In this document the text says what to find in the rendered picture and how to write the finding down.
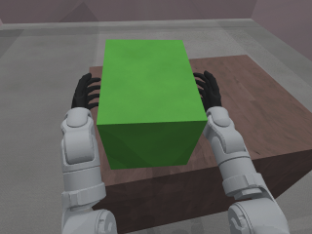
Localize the right robot forearm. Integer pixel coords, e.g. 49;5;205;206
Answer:
203;106;291;233

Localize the carton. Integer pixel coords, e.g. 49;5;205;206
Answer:
97;39;208;170

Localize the right robot hand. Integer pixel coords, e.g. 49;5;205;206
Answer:
193;70;222;112

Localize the pedestal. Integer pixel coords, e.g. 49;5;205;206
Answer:
88;55;312;234

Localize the left robot upper arm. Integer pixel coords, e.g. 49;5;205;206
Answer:
62;209;118;234

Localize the right robot upper arm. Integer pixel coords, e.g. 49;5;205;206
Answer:
227;197;290;234

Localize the left robot forearm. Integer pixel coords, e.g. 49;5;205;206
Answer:
59;107;106;234

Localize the left robot hand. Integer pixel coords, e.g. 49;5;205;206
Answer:
71;72;101;110

